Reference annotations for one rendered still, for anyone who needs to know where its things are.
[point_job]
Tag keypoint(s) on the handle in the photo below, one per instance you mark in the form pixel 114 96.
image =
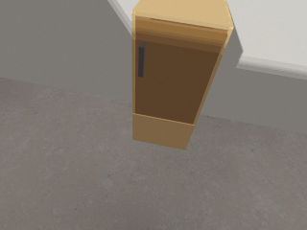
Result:
pixel 141 59

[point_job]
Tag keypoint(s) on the cupboard door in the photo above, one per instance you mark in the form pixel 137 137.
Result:
pixel 179 62

